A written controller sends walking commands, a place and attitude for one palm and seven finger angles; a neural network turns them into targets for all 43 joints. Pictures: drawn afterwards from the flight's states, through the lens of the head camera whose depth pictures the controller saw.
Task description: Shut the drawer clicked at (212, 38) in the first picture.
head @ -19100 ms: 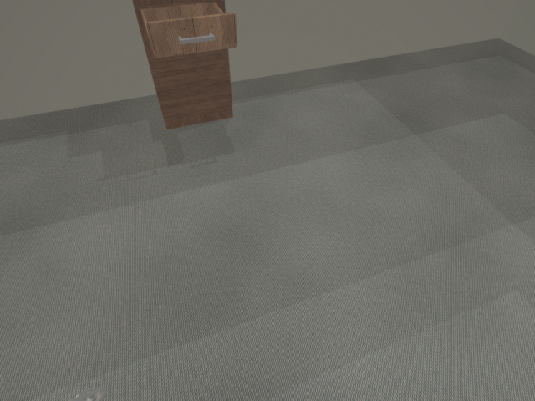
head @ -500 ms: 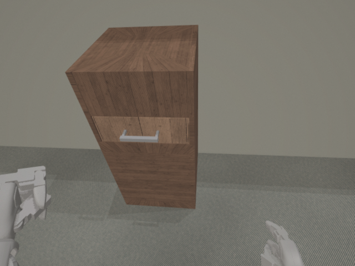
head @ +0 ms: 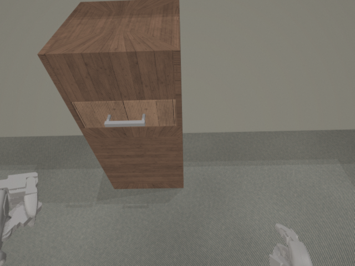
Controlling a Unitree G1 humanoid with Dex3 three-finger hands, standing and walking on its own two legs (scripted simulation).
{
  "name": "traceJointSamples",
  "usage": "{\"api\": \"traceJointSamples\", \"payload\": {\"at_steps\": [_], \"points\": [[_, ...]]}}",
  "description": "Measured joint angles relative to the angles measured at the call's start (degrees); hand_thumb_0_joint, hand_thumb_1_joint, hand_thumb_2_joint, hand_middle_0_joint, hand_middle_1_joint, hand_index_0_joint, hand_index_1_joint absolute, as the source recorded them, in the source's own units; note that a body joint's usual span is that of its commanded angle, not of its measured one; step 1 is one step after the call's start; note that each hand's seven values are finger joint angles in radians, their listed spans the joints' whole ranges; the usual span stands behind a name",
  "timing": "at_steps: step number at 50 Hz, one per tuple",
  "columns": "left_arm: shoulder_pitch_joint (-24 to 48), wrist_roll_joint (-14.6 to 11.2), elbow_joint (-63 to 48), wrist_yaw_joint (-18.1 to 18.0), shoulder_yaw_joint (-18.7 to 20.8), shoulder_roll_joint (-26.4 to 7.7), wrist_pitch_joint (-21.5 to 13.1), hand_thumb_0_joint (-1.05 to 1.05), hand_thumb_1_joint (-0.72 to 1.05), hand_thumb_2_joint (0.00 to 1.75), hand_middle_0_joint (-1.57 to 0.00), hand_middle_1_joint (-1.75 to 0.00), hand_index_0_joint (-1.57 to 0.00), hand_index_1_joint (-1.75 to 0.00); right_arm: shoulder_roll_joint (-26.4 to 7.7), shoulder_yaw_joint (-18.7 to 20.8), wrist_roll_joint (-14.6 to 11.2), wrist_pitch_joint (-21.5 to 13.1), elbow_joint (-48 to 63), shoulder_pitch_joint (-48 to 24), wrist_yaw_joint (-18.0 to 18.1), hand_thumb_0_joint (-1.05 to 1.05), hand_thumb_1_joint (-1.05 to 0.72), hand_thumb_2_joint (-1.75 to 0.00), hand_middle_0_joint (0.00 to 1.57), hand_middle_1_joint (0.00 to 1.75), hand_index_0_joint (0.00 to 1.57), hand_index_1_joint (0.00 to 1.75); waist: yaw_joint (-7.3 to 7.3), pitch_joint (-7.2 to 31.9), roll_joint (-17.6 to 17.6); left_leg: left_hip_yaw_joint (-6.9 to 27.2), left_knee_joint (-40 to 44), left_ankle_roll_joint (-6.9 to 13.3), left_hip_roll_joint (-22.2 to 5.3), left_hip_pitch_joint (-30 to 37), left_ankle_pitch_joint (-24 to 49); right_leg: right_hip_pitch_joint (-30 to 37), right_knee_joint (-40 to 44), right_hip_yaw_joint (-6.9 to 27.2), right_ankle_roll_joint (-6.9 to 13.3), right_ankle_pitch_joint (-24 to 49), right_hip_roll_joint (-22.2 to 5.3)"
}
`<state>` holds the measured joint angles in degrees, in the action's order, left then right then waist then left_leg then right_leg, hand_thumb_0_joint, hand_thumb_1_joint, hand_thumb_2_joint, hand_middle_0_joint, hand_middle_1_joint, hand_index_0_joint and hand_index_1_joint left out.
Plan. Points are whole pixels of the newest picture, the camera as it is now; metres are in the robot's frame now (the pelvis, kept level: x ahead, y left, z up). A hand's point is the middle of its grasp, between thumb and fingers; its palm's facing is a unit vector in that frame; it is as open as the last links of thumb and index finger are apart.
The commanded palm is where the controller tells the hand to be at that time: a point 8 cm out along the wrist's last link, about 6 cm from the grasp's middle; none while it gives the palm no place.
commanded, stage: step back with the hand held close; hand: left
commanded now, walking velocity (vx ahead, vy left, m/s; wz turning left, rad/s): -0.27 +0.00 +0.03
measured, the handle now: (125, 120) +0.64 +0.25 -0.12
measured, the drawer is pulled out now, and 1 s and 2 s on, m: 0.00 0.00 0.00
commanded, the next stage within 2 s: stop stepping back and stand still in 1.36 s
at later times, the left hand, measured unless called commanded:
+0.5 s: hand out of the picture +0.12 +0.25 +0.16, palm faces +0.38 -0.80 -0.47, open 3.2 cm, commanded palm +0.06 +0.29 +0.17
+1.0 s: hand out of the picture +0.07 +0.26 +0.16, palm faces +0.36 -0.81 -0.47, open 3.2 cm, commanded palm +0.00 +0.31 +0.17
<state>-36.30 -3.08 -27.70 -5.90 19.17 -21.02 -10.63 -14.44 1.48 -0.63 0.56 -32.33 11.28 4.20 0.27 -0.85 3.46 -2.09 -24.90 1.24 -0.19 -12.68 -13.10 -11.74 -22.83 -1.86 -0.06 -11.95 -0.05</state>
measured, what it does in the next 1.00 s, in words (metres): shifts its weight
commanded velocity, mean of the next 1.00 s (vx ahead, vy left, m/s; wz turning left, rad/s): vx -0.34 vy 0.00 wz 0.00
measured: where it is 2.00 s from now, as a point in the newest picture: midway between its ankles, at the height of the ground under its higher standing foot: outside the picture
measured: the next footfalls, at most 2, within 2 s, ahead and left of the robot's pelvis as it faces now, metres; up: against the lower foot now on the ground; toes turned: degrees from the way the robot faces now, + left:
right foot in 1.32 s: -0.26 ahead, -0.13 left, +0.00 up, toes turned -3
left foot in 1.94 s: -0.12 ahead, +0.15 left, +0.00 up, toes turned -3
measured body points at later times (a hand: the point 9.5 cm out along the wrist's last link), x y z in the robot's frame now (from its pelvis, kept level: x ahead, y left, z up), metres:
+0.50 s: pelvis -0.07 +0.01 -0.01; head -0.05 +0.02 +0.44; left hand +0.09 +0.29 +0.18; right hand +0.11 -0.22 -0.09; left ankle +0.00 +0.10 -0.74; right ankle +0.00 -0.12 -0.74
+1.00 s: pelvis -0.12 +0.02 -0.02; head -0.09 +0.05 +0.43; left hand +0.04 +0.30 +0.18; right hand +0.07 -0.23 -0.09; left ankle -0.02 +0.10 -0.74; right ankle -0.05 -0.12 -0.74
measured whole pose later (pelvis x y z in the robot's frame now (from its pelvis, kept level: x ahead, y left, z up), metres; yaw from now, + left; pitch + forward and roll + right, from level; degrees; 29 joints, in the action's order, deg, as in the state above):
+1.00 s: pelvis -0.12 +0.02 -0.02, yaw +3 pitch +2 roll -3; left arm -35.8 -1.5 -36.4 -8.1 22.7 -24.2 -18.2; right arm -12.3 2.0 0.1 -3.1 -34.2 9.7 3.9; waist 1.5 -1.7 -0.3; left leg 1.2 -36.0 1.9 1.2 -28.5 -11.9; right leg -22.3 -31.2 2.4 -1.5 -10.9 2.5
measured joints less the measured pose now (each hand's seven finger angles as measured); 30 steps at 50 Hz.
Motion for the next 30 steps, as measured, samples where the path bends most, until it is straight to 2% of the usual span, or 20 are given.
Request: {"api": "traceJointSamples", "payload": {"at_steps": [8, 15, 22, 30], "points": [[0.0, 0.3, -2.5, -1.0, 1.7, -1.6, -0.7, 0.01, 0.89, 0.9, -1.4, -1.6, -1.41, -1.6, 1.2, -0.4, -0.1, -0.2, 0.9, -0.4, 0.4, 0.01, -0.9, -0.9, 0.2, 0.3, 0.2, 0.3, -0.53, -0.6, -1.3, -0.5, -0.9, 1.1, 1.2, -2.4, 1.4, -2.9, -1.8, 0.4, -1.0, 1.1, -1.2], [0.7, 1.5, -3.0, -1.3, 2.2, -0.8, -1.7, 0.01, 0.89, 0.9, -1.4, -1.6, -1.41, -1.6, 2.3, -1.5, -0.2, -1.7, 2.2, -1.1, 0.2, 0.01, -0.9, -0.9, 0.21, 0.3, 0.2, 0.3, -0.75, -0.9, -1.6, -0.5, -4.1, 1.7, 1.3, -5.6, 1.7, -5.9, -4.9, 0.4, -1.2, 1.4, -1.5], [0.8, 2.2, -4.9, -1.5, 2.3, 0.3, -2.6, 0.01, 0.89, 0.9, -1.4, -1.6, -1.41, -1.6, 2.2, -1.8, 0.2, -3.4, 1.9, -0.4, 0.1, 0.01, -0.9, -0.9, 0.21, 0.3, 0.2, 0.3, -1.14, -1.0, -1.5, 0.3, -8.3, 1.7, 0.3, -9.0, 1.0, -8.0, -6.6, -0.4, -0.8, 2.0, -0.6], [1.5, 2.1, -6.0, -2.8, 2.4, -0.3, -4.6, 0.01, 0.89, 0.9, -1.41, -1.6, -1.41, -1.6, 1.2, -1.0, 0.7, -3.8, 0.0, 1.0, 0.3, 0.01, -0.9, -0.9, 0.21, 0.3, 0.2, 0.3, -0.02, -0.9, -2.3, 1.1, -9.4, 1.6, -0.1, -11.5, 1.5, -9.1, -5.2, -0.8, -0.8, 3.8, 0.2]]}}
